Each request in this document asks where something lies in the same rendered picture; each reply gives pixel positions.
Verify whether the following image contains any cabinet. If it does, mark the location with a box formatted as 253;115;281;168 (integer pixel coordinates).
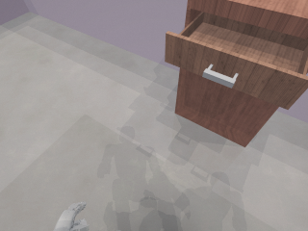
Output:
175;0;308;147

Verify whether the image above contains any handle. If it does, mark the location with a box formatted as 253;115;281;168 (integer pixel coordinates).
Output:
202;64;239;89

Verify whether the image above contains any drawer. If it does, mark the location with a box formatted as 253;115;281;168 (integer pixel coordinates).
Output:
165;12;308;110

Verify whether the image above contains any robot left hand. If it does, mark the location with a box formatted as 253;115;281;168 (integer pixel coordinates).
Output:
54;201;90;231

